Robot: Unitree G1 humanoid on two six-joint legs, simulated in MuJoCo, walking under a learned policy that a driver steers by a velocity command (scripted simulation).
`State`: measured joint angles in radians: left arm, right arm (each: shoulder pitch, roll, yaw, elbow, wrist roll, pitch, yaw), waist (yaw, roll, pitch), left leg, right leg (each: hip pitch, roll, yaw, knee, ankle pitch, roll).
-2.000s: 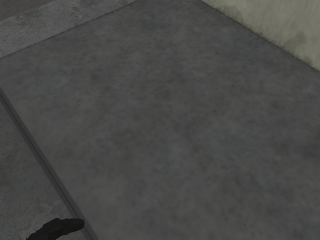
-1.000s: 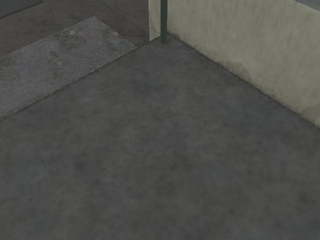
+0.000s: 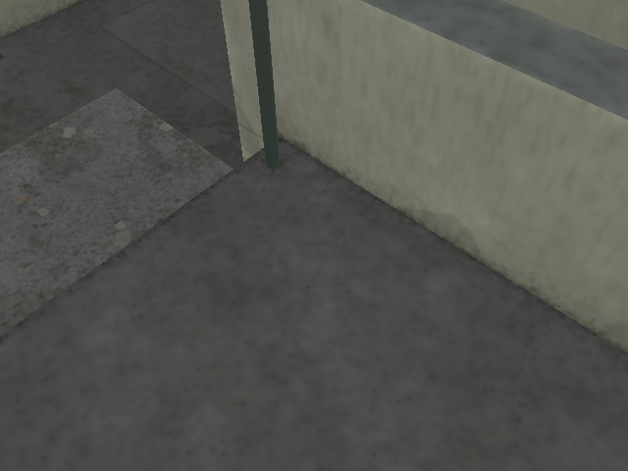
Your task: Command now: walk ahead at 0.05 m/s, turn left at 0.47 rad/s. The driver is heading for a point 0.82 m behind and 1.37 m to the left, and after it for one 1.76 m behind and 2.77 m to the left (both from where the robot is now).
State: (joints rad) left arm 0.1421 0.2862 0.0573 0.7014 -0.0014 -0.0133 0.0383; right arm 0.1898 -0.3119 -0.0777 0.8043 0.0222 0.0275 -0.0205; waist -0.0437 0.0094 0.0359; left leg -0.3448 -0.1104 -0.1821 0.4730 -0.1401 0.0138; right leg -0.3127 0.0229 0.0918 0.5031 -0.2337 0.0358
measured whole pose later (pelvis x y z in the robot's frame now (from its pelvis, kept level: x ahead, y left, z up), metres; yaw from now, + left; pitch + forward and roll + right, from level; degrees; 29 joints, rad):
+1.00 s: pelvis +0.02 +0.01 +0.00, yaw +36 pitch +1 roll +0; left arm 0.16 0.29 0.08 0.70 0.02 -0.02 0.01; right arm 0.17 -0.34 -0.08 0.65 0.02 0.05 -0.02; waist -0.01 0.05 0.03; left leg -0.43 -0.12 -0.18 0.86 -0.46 -0.01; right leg -0.25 0.03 0.04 0.47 -0.24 -0.02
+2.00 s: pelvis +0.22 +0.39 +0.00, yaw +71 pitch +1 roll -2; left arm 0.12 0.27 0.06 0.68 0.01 -0.11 -0.02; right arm 0.35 -0.30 -0.06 0.74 0.04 -0.02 -0.02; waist -0.04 0.03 0.04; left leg -0.36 -0.01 -0.12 1.19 -0.41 0.01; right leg -0.35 0.05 -0.07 0.49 -0.16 -0.03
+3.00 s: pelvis +0.27 +0.89 +0.00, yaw +94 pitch +0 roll +2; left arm 0.24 0.21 0.04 0.71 0.01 -0.06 -0.04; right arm 0.28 -0.27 -0.05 0.79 0.04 -0.01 0.02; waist 0.02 0.03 0.03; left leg -0.43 -0.09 -0.09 1.35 -0.51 0.03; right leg -0.32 0.00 -0.02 0.55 -0.22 -0.05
